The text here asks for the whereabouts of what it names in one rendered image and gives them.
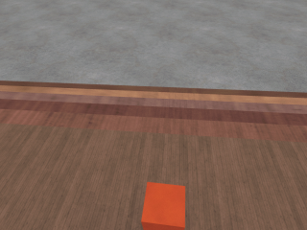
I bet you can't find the carton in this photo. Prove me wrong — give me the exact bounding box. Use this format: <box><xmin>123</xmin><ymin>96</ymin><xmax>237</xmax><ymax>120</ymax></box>
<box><xmin>141</xmin><ymin>182</ymin><xmax>185</xmax><ymax>230</ymax></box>

